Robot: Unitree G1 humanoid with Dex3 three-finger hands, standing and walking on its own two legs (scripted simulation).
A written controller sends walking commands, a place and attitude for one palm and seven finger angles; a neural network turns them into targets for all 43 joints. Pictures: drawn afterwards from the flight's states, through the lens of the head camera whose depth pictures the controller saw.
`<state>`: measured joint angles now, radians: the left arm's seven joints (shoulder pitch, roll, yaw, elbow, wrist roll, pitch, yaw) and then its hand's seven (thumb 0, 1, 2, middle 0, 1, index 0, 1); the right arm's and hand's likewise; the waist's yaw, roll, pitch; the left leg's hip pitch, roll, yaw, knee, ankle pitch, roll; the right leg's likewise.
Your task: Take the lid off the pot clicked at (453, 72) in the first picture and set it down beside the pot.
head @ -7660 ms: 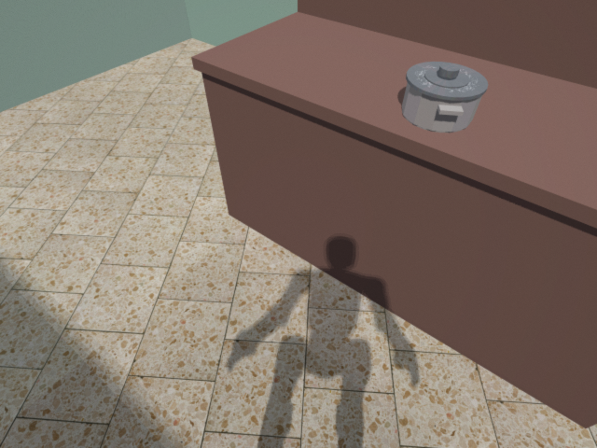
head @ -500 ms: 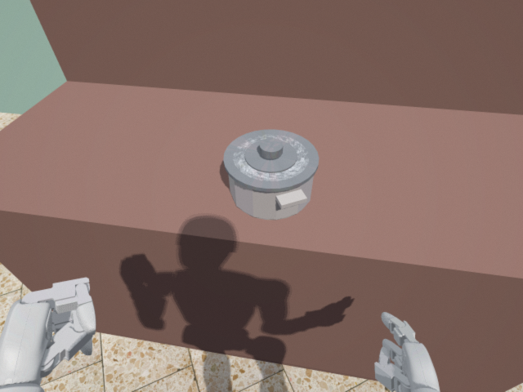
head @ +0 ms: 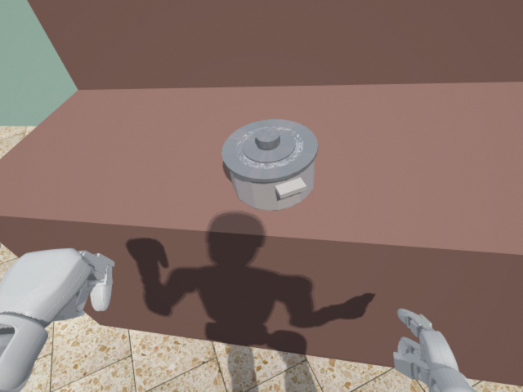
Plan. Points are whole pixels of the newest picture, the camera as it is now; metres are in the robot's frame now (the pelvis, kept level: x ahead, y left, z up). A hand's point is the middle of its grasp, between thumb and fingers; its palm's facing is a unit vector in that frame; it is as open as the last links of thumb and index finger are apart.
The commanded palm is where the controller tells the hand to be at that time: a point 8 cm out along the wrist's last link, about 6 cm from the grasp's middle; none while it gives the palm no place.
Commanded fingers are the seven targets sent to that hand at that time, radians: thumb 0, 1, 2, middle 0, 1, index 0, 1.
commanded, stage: reach forward and open the fingers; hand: left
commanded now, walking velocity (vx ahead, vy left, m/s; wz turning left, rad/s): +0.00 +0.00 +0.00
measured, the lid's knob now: (268, 138) +0.54 +0.06 +0.11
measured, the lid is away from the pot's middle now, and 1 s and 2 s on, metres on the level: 0.00 0.00 0.00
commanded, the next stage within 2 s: move the open hand above the knob in 0.80 s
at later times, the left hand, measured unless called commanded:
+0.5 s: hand (76, 260) +0.23 +0.27 +0.15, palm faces -0.11 -0.03 -0.99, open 7.9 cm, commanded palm +0.21 +0.26 +0.22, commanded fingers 0.00 -0.32 1.47 -0.84 -0.08 -0.84 -0.08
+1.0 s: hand (81, 227) +0.27 +0.27 +0.17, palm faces -0.09 -0.03 -1.00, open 10.1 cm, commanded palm +0.25 +0.26 +0.24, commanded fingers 0.00 -0.33 1.52 -0.85 -0.08 -0.85 -0.08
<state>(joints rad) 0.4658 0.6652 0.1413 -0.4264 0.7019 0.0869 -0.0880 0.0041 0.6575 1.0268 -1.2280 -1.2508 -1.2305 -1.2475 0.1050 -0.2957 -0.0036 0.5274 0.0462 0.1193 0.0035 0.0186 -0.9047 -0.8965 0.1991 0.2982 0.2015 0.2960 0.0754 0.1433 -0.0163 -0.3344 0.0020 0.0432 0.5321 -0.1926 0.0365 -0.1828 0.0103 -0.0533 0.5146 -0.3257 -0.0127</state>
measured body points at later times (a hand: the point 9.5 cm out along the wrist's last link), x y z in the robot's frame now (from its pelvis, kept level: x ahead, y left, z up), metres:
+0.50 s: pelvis -0.03 +0.02 +0.00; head -0.03 -0.02 +0.45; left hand +0.23 +0.27 +0.20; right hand +0.18 -0.20 -0.09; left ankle +0.06 +0.10 -0.73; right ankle -0.03 -0.11 -0.73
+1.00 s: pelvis -0.04 +0.02 +0.00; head -0.05 -0.02 +0.45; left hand +0.26 +0.27 +0.23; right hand +0.18 -0.19 -0.09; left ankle +0.06 +0.10 -0.73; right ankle -0.03 -0.11 -0.73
